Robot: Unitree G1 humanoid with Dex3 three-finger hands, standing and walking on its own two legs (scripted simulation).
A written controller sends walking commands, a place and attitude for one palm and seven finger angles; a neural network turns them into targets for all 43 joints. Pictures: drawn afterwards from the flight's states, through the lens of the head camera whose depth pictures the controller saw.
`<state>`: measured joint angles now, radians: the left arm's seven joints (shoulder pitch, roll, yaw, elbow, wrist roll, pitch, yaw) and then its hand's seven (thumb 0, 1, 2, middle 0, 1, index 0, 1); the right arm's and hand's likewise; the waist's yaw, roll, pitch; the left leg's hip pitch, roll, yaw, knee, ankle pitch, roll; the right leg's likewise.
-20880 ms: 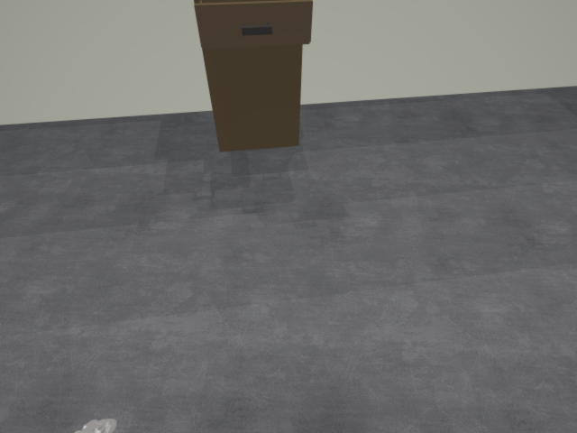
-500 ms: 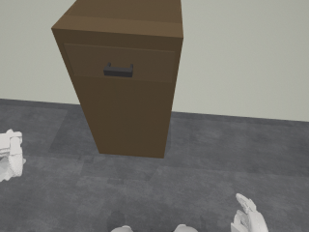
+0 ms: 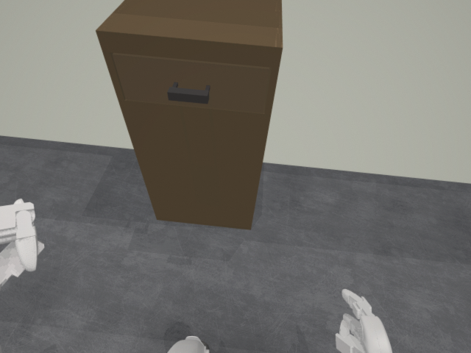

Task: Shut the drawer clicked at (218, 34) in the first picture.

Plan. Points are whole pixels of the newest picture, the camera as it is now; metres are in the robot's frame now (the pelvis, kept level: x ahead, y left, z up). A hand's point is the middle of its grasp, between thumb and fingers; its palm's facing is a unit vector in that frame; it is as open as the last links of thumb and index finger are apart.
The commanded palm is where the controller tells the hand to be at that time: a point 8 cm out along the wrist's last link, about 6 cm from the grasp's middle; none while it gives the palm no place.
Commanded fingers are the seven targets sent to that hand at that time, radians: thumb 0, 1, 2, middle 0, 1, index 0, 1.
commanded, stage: step back with the hand held close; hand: left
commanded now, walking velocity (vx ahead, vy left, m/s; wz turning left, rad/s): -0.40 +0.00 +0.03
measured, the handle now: (190, 91) +0.73 +0.20 +0.02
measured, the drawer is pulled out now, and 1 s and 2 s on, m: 0.00 0.00 0.00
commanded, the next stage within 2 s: stop stepping back and stand still in 0.02 s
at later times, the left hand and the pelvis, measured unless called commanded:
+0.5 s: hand (0, 331) +0.11 +0.23 +0.18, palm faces +0.39 -0.84 -0.38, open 3.3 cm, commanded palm +0.06 +0.27 +0.19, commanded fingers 0.00 0.90 0.90 -1.40 -1.60 -1.40 -1.60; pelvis -0.09 +0.00 +0.01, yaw -4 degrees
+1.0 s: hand out of the picture +0.09 +0.24 +0.18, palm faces +0.40 -0.79 -0.47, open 3.3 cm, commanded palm +0.03 +0.28 +0.19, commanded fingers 0.00 0.90 0.90 -1.40 -1.60 -1.40 -1.60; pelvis -0.11 +0.00 +0.00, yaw +0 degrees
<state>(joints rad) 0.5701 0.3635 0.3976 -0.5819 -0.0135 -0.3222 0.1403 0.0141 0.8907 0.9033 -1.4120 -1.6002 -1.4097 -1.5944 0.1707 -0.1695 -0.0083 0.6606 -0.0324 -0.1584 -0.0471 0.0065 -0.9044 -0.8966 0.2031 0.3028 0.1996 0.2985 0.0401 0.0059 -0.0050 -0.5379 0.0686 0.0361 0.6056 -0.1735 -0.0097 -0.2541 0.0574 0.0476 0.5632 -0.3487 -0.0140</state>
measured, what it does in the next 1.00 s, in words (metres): walks backwards: left foot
